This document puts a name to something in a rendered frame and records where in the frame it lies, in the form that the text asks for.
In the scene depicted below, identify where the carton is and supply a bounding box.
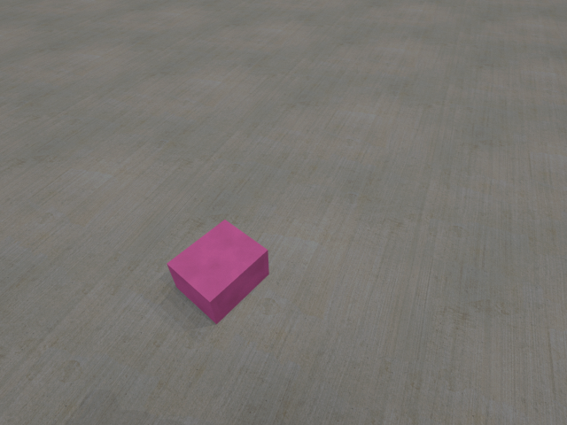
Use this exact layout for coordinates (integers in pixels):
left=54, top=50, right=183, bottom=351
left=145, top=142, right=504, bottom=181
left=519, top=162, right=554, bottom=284
left=167, top=220, right=269, bottom=324

